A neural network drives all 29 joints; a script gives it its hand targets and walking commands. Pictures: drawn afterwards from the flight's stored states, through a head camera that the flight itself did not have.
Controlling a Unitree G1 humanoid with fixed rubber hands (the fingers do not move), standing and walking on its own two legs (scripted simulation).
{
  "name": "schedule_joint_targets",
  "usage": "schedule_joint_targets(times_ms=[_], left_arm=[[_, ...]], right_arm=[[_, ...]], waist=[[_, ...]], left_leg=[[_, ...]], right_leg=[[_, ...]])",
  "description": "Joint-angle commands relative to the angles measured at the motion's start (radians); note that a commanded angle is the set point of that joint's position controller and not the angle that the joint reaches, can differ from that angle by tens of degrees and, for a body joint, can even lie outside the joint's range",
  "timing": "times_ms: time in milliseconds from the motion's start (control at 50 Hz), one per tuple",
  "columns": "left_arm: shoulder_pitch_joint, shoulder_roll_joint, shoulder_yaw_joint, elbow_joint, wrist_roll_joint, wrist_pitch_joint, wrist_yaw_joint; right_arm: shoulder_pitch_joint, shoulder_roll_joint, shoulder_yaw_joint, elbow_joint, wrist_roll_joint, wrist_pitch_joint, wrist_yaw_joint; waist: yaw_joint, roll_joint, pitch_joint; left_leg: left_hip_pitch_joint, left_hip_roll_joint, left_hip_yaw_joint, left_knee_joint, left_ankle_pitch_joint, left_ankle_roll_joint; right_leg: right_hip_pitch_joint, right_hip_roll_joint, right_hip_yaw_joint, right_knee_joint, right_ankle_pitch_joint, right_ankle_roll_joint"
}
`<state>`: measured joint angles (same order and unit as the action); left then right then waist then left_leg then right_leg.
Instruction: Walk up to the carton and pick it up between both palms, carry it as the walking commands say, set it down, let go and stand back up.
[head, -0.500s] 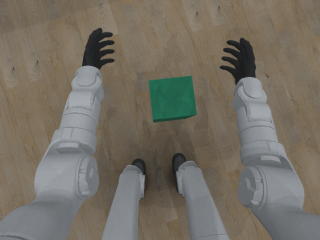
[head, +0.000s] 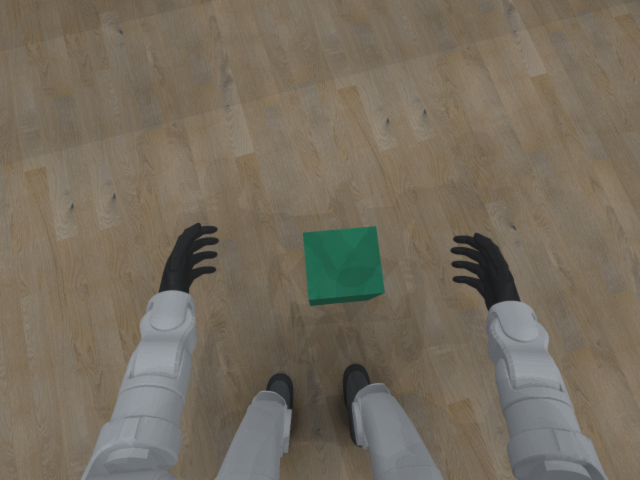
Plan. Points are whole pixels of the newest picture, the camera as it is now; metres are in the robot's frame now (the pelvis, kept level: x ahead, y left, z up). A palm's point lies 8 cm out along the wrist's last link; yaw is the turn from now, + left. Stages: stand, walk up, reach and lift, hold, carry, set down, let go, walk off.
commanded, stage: let go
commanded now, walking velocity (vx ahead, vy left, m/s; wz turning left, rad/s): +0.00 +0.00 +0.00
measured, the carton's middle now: (339, 270) +0.41 -0.05 -0.60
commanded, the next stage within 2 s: stand in 0.86 s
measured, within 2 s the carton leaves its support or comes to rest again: neither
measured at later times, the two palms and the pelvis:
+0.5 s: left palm (74, 412) +0.20 +0.25 -0.02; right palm (552, 411) +0.19 -0.22 -0.02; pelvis +0.04 +0.02 +0.05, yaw -2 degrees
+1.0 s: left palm (47, 431) +0.18 +0.28 -0.03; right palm (575, 415) +0.18 -0.25 -0.03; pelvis +0.04 +0.02 +0.04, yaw -1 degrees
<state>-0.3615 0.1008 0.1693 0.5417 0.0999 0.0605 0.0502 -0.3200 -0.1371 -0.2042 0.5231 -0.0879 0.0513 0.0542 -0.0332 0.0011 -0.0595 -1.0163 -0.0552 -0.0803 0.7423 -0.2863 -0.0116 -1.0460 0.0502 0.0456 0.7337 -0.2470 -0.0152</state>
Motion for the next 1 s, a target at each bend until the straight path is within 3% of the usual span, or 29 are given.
schedule_joint_targets(times_ms=[0,120,300,460,580,840,860,920,980], left_arm=[[0.011,0.082,-0.011,-0.080,-0.031,-0.038,-0.023],[0.202,0.106,-0.035,-0.046,-0.061,-0.070,-0.063],[0.479,0.166,-0.075,-0.153,-0.070,-0.067,-0.091],[0.529,0.188,-0.106,-0.231,-0.098,0.005,-0.118],[0.530,0.190,-0.103,-0.223,-0.092,0.054,-0.125],[0.540,0.220,-0.111,-0.194,-0.088,0.055,-0.093],[0.538,0.321,-0.083,-0.060,-0.071,0.022,-0.047],[0.538,0.323,-0.087,-0.017,-0.056,-0.018,-0.027],[0.520,0.317,-0.092,0.030,-0.059,-0.040,-0.028]], right_arm=[[0.041,-0.087,0.038,-0.095,0.048,-0.032,0.009],[0.245,-0.107,0.086,-0.077,0.078,-0.059,0.002],[0.481,-0.152,0.127,-0.174,0.086,-0.048,-0.002],[0.508,-0.172,0.136,-0.207,0.084,0.020,0.018],[0.515,-0.186,0.128,-0.191,0.068,0.069,0.024],[0.498,-0.179,0.129,-0.216,0.061,0.149,-0.007],[0.456,-0.292,0.113,-0.094,0.063,0.077,-0.056],[0.472,-0.276,0.121,-0.036,0.047,0.006,-0.075],[0.460,-0.282,0.127,0.013,0.051,-0.020,-0.072]], waist=[[0.004,-0.026,-0.624],[0.019,-0.035,-0.377],[0.043,-0.014,-0.128],[0.038,0.021,0.052],[0.031,0.020,0.122],[0.036,0.022,0.086],[0.052,0.035,0.116],[0.040,0.020,0.102],[0.038,0.015,0.050]], left_leg=[[0.304,-0.011,0.066,-0.080,0.260,-0.016],[0.453,0.007,0.073,-0.192,0.185,0.001],[0.768,0.015,0.076,-0.346,0.235,0.009],[0.853,0.032,0.058,-0.399,0.182,-0.007],[0.867,0.037,0.055,-0.410,0.184,-0.011],[0.929,0.031,0.050,-0.331,0.279,-0.007],[0.770,0.069,-0.003,-0.312,0.145,-0.016],[0.779,0.082,-0.042,-0.333,-0.024,0.002],[0.805,0.091,-0.054,-0.316,0.066,0.012]], right_leg=[[0.687,-0.030,0.019,-0.049,0.445,0.028],[0.776,-0.036,0.027,-0.158,0.349,0.028],[0.920,-0.023,0.000,-0.321,0.294,0.035],[0.961,-0.006,-0.027,-0.354,0.151,0.022],[0.991,0.002,-0.041,-0.345,0.136,0.018],[0.958,0.004,-0.044,-0.280,0.176,0.018],[0.841,-0.057,0.004,-0.296,0.106,0.040],[0.812,-0.072,0.047,-0.316,-0.015,0.025],[0.826,-0.078,0.054,-0.304,0.060,0.015]])
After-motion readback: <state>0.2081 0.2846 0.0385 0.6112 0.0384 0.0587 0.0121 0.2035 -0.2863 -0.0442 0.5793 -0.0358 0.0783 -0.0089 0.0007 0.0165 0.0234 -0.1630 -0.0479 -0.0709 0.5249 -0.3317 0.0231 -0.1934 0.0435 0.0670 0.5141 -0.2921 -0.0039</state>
